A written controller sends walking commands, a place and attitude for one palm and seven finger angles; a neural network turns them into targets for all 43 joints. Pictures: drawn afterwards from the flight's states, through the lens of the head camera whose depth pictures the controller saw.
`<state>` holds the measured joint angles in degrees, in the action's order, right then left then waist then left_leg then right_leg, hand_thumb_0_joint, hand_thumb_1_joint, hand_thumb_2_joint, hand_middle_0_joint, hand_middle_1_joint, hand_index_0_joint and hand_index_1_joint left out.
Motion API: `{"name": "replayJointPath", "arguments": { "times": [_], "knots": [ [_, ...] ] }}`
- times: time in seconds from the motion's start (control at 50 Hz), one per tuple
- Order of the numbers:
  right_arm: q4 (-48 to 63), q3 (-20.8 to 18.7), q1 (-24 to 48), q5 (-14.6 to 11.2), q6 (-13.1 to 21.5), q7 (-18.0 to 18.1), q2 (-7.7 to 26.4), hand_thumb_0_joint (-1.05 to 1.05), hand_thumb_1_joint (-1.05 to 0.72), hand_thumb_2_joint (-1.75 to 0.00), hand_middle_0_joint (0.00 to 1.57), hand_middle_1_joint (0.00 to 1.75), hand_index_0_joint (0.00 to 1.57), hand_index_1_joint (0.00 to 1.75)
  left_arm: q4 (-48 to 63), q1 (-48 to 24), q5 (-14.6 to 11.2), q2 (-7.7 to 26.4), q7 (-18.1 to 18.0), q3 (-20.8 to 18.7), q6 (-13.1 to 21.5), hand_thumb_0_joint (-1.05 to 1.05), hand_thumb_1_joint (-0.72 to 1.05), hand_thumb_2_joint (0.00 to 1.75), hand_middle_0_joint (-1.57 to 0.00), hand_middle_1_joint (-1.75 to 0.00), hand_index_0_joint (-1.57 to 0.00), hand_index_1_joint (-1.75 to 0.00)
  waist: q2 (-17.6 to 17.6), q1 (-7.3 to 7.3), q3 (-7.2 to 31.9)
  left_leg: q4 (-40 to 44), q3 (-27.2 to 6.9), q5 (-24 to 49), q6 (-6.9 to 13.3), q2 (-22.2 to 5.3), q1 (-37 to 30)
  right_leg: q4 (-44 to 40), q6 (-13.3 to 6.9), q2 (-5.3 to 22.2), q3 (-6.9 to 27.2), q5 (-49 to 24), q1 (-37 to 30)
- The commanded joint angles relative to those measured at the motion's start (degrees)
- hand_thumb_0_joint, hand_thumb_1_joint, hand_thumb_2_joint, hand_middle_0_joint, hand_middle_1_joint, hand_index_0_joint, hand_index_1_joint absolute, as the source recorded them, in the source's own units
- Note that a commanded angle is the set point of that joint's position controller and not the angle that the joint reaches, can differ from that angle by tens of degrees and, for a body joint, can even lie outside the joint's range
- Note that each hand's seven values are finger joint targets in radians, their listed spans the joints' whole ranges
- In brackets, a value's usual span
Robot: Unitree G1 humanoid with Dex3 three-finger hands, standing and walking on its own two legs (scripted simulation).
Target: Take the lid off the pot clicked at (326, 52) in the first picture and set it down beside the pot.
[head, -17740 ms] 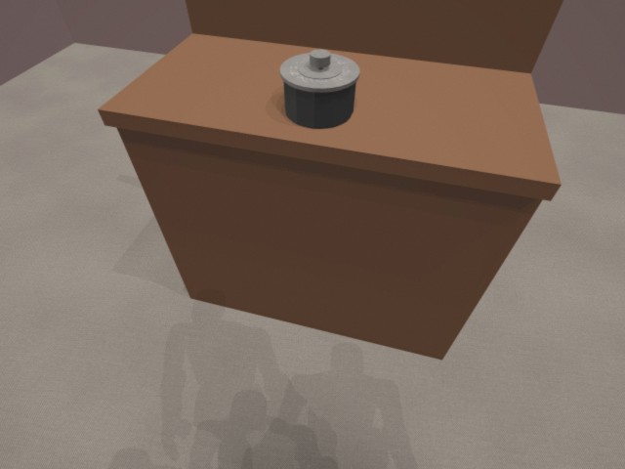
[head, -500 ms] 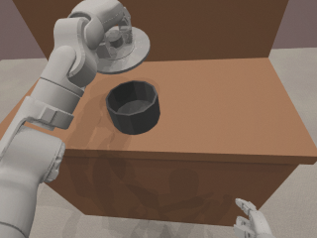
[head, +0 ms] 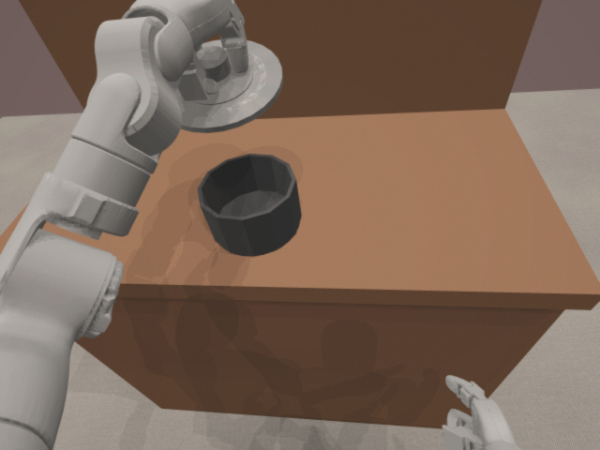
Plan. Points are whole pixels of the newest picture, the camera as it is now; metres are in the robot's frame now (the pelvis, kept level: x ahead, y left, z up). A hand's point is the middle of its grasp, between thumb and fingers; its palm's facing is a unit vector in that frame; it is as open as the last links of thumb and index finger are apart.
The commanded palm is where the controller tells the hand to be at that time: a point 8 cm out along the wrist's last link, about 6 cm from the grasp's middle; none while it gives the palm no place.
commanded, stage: move the lid sideways beside the pot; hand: left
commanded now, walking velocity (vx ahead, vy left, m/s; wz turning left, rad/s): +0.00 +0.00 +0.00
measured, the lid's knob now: (211, 64) +0.48 +0.11 +0.30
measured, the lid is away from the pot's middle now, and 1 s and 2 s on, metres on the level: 0.02 0.14 0.24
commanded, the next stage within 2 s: lower the lid onto the table in 1.94 s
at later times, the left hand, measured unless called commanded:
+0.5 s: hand (138, 78) +0.43 +0.18 +0.31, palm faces -0.05 -0.01 -1.00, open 6.7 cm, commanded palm +0.40 +0.19 +0.37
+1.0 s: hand (96, 78) +0.44 +0.23 +0.31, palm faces -0.06 -0.01 -1.00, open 6.7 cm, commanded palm +0.41 +0.24 +0.37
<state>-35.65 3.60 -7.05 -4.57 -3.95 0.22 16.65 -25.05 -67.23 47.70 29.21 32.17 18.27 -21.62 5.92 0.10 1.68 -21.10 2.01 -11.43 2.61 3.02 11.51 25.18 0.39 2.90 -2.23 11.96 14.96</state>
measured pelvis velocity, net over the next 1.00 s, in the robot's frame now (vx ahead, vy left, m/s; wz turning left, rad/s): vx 0.00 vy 0.01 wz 0.01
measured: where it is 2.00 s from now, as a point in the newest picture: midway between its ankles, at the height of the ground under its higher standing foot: outside the picture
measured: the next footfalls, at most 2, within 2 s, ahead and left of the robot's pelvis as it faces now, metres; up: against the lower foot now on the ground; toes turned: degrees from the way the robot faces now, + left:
none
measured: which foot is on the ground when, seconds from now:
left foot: down 0.00-1.00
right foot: down 0.00-1.00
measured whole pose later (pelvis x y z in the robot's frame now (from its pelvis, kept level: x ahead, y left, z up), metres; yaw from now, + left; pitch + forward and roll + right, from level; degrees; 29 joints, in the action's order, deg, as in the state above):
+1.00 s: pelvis +0.00 +0.01 +0.00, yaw +0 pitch +3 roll +0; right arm -35.0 2.8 -10.6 -5.2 -5.6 0.9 17.5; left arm -29.7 -64.6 51.1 41.8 35.6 9.9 -16.3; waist 5.0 1.1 0.7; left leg -21.5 1.4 -11.6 3.2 2.9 13.0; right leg 22.8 0.9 2.8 -2.8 10.8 15.0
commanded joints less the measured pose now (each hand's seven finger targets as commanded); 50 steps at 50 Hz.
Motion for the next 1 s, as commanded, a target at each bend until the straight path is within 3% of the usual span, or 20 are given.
{"name": "replayJointPath", "arguments": {
  "times": [0.0,0.04,0.06,0.12,0.14,0.26,0.34,0.36,0.42,0.5,0.56,0.62,0.66,0.74,0.76,0.8,0.84,0.86,0.88,0.98],
  "knots": [
    [9.7,-1.9,7.6,-0.2,3.1,0.4,4.5,0.00,-0.90,-0.90,0.20,0.30,0.20,0.30,9.2,-36.3,4.2,16.4,-3.6,-10.4,-0.4,0.00,0.68,1.03,-0.92,-0.92,-0.96,-0.94,-9.0,-0.35,24.0,1.0,-2.3,16.5,0.9,-0.5,-5.2,-0.3,-2.9,-1.2,0.5,-17.6,-11.7],
    [9.7,-2.4,6.9,-0.4,2.9,0.0,5.5,0.00,-0.90,-0.90,0.20,0.30,0.20,0.30,9.4,-32.3,2.5,15.5,-3.5,-10.3,0.1,0.00,0.68,1.03,-0.92,-0.92,-0.96,-0.94,-7.7,-0.07,24.3,0.1,-2.5,18.0,1.1,-0.4,-6.8,-0.6,-3.0,-1.0,0.6,-18.5,-11.2],
    [10.2,-2.1,7.1,-0.3,3.0,0.0,4.8,0.00,-0.90,-0.90,0.20,0.30,0.20,0.30,11.4,-34.2,3.9,18.2,-3.4,-12.0,0.0,0.00,0.68,1.03,-0.92,-0.92,-0.96,-0.94,-7.8,-0.78,26.3,0.8,-2.4,17.7,1.0,-0.5,-6.4,-0.3,-2.8,-1.4,0.8,-18.2,-12.7],
    [9.5,-2.0,7.0,-0.2,2.5,0.7,5.4,0.00,-0.90,-0.90,0.20,0.30,0.20,0.30,5.7,-32.9,4.7,20.0,-2.6,-12.8,-0.8,0.00,0.68,1.03,-0.92,-0.92,-0.96,-0.94,-10.4,-0.50,22.0,0.9,-1.8,14.4,1.2,-0.4,-3.7,-1.0,-2.6,-1.2,0.7,-16.9,-11.3],
    [9.3,-2.4,6.5,-0.7,2.3,0.6,6.0,0.00,-0.90,-0.90,0.20,0.30,0.20,0.30,4.8,-31.1,3.1,17.1,-2.5,-10.4,-0.2,0.00,0.68,1.03,-0.92,-0.92,-0.96,-0.94,-9.6,0.54,20.8,0.6,-2.1,14.0,1.1,-0.5,-4.5,-1.4,-2.6,-1.0,0.4,-16.0,-9.6],
    [10.3,-2.4,6.0,-0.5,3.3,0.6,5.2,0.00,-0.90,-0.90,0.20,0.30,0.20,0.30,12.9,-35.7,4.4,21.8,-1.9,-13.2,0.8,0.00,0.68,1.03,-0.92,-0.92,-0.96,-0.94,-5.8,-0.28,26.6,0.1,-2.6,18.0,1.3,-0.2,-7.5,-0.6,-2.7,-1.5,1.0,-18.2,-11.9],
    [9.5,-2.7,5.4,-0.7,2.8,0.5,6.5,0.00,-0.90,-0.90,0.20,0.30,0.20,0.30,8.5,-30.4,2.9,20.9,-1.1,-12.9,0.8,0.00,0.68,1.03,-0.92,-0.92,-0.96,-0.94,-6.0,0.42,22.9,-0.5,-3.1,18.2,1.4,-0.2,-7.3,-1.2,-2.8,-1.4,0.3,-18.2,-9.6],
    [9.6,-2.5,5.2,-0.6,2.8,0.5,5.9,0.00,-0.90,-0.90,0.20,0.30,0.20,0.30,10.0,-32.7,4.3,24.1,-1.1,-15.0,0.9,0.00,0.68,1.03,-0.92,-0.92,-0.96,-0.94,-6.4,-0.38,24.6,0.3,-2.7,17.5,1.3,-0.3,-6.5,-1.0,-2.7,-1.7,0.7,-17.6,-11.2],
    [9.5,-2.4,6.0,-0.9,2.2,0.9,5.9,0.00,-0.90,-0.90,0.20,0.30,0.20,0.30,5.6,-31.7,4.4,22.2,-0.5,-13.0,0.8,0.00,0.68,1.03,-0.92,-0.92,-0.96,-0.94,-7.9,0.21,20.7,0.3,-2.6,14.1,1.5,-0.3,-4.8,-1.5,-2.7,-1.7,0.1,-14.8,-9.0],
    [9.9,-2.3,6.1,-1.1,2.1,0.9,5.7,0.00,-0.90,-0.90,0.20,0.30,0.20,0.30,8.1,-34.8,4.7,21.5,-0.6,-11.2,1.9,0.00,0.68,1.03,-0.92,-0.92,-0.96,-0.94,-5.7,0.88,22.0,0.3,-2.9,14.1,1.5,-0.2,-6.4,-1.4,-2.8,-1.9,-0.1,-13.7,-8.2],
    [9.5,-2.5,4.2,-0.6,2.3,0.9,6.3,0.00,-0.90,-0.90,0.20,0.30,0.20,0.30,9.3,-34.9,5.0,27.4,-1.1,-15.8,2.7,0.00,0.68,1.03,-0.92,-0.92,-0.96,-0.94,-4.6,0.13,26.0,0.1,-3.2,16.6,1.4,-0.2,-7.0,-1.2,-2.8,-2.0,0.4,-15.5,-10.7],
    [8.7,-2.4,4.2,-1.1,1.7,1.3,6.2,0.00,-0.90,-0.90,0.20,0.30,0.20,0.30,2.5,-34.6,5.0,23.1,-0.2,-11.9,2.6,0.00,0.68,1.03,-0.92,-0.92,-0.96,-0.94,-5.8,1.40,19.7,0.7,-3.3,13.2,1.4,-0.4,-5.2,-2.1,-2.8,-2.1,-0.7,-12.6,-7.0],
    [9.0,-2.7,3.1,-0.9,1.8,1.1,6.7,0.00,-0.90,-0.90,0.20,0.30,0.20,0.30,5.1,-34.5,5.4,27.2,-0.9,-14.7,3.3,0.00,0.68,1.03,-0.92,-0.92,-0.96,-0.94,-4.5,0.70,23.5,0.7,-3.3,14.2,1.3,-0.4,-6.3,-2.0,-2.8,-2.2,0.0,-12.8,-8.9],
    [9.3,-3.1,2.6,-0.8,2.3,1.1,6.9,0.00,-0.90,-0.90,0.20,0.30,0.20,0.30,6.9,-32.8,4.1,24.2,-0.8,-12.7,4.4,0.00,0.68,1.03,-0.92,-0.92,-0.96,-0.94,-1.5,1.54,24.8,-1.2,-4.2,20.4,1.4,-0.4,-10.0,-1.8,-3.1,-2.1,-0.1,-15.6,-7.6],
    [8.9,-2.9,2.1,-0.7,2.1,1.0,6.6,0.00,-0.90,-0.90,0.20,0.30,0.20,0.30,6.5,-34.3,5.5,28.5,-0.8,-16.2,4.3,0.00,0.68,1.03,-0.92,-0.92,-0.96,-0.94,-3.4,0.73,24.9,-0.1,-4.1,18.8,1.3,-0.6,-8.2,-2.0,-3.0,-2.4,-0.2,-15.0,-9.0],
    [8.5,-2.7,2.3,-0.9,1.4,1.3,6.9,0.00,-0.90,-0.90,0.20,0.30,0.20,0.30,0.9,-32.8,5.9,28.2,-0.2,-15.6,4.1,0.00,0.68,1.03,-0.92,-0.92,-0.96,-0.94,-5.9,1.16,20.9,0.3,-3.5,15.9,1.5,-0.4,-5.3,-2.4,-3.0,-2.2,-0.6,-14.4,-8.4],
    [9.2,-3.3,1.9,-1.1,1.4,0.9,7.7,0.00,-0.90,-0.90,0.20,0.30,0.20,0.30,5.0,-31.3,4.3,27.4,-0.4,-15.1,5.0,0.00,0.68,1.03,-0.92,-0.92,-0.96,-0.94,-3.4,1.10,23.6,-0.5,-4.2,20.4,1.4,-0.7,-8.1,-2.1,-3.0,-1.9,-0.3,-16.3,-8.7],
    [10.0,-3.1,2.4,-0.8,1.8,0.8,6.7,0.00,-0.90,-0.90,0.20,0.30,0.20,0.30,10.7,-35.2,5.4,29.2,-0.5,-16.1,5.4,0.00,0.68,1.03,-0.92,-0.92,-0.96,-0.94,-1.3,0.41,27.5,-0.2,-4.1,22.9,1.3,-0.7,-9.7,-1.7,-3.0,-2.3,0.1,-16.5,-10.1],
    [10.0,-3.2,2.8,-0.5,1.7,0.9,6.7,0.00,-0.90,-0.90,0.20,0.30,0.20,0.30,8.9,-34.0,5.7,29.6,-0.4,-17.2,5.2,0.00,0.68,1.03,-0.92,-0.92,-0.96,-0.94,-1.3,0.59,26.7,-1.1,-4.0,23.5,1.7,-0.6,-9.7,-1.8,-3.2,-2.3,0.0,-17.1,-9.7],
    [9.2,-3.3,1.6,-0.6,0.1,0.9,7.8,0.00,-0.90,-0.90,0.20,0.30,0.20,0.30,2.1,-28.8,6.5,33.7,0.4,-20.0,4.8,0.00,0.68,1.03,-0.92,-0.92,-0.96,-0.94,-6.0,0.43,22.1,-0.2,-3.4,20.6,1.6,-1.0,-5.5,-2.5,-2.9,-2.3,-0.4,-17.2,-10.0]
  ]
}}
